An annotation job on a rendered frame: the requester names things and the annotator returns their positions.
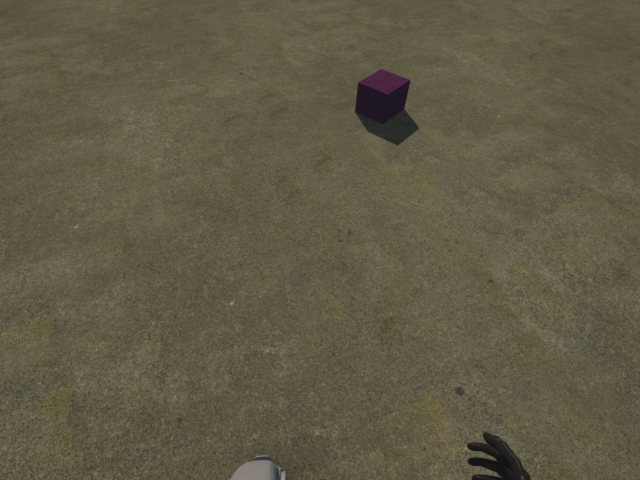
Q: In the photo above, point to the robot left thigh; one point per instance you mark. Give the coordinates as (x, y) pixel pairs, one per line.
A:
(259, 470)

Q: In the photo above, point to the robot left shin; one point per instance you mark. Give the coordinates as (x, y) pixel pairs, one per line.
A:
(263, 457)

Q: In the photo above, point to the right robot hand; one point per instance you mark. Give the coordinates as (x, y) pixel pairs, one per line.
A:
(508, 466)

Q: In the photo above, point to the carton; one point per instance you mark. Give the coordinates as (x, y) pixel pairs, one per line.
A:
(381, 96)

